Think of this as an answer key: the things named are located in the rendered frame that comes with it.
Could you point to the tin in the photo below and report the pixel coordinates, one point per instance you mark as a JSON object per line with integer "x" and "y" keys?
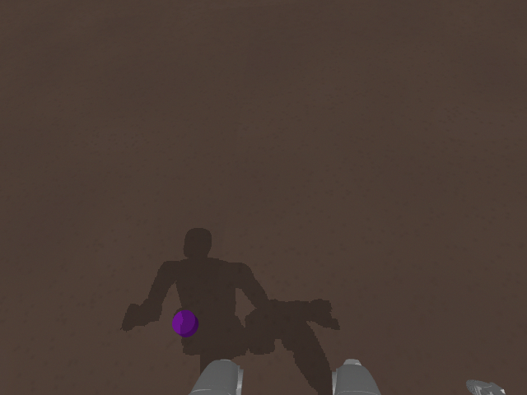
{"x": 185, "y": 323}

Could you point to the right robot hand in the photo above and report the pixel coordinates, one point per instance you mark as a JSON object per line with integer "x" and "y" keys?
{"x": 481, "y": 388}

